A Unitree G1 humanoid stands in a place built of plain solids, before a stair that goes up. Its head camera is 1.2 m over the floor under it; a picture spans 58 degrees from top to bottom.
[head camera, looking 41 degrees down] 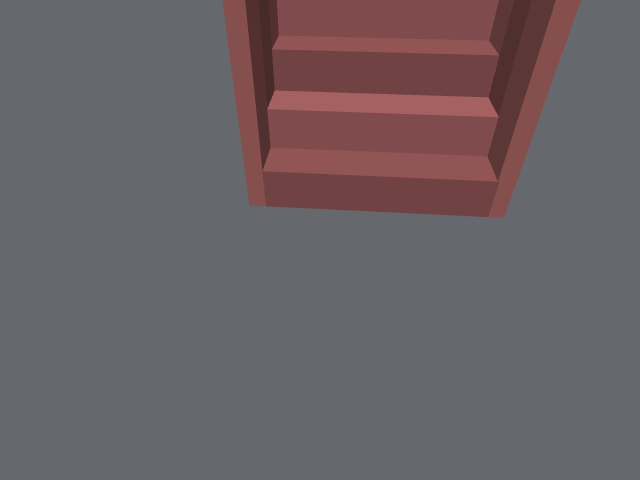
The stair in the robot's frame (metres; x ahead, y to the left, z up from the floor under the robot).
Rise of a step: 0.19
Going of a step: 0.21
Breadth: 1.00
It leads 5 degrees to the right of straight ahead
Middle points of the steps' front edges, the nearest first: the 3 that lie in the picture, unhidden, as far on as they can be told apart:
1.58 -0.25 0.19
1.79 -0.27 0.38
1.99 -0.28 0.57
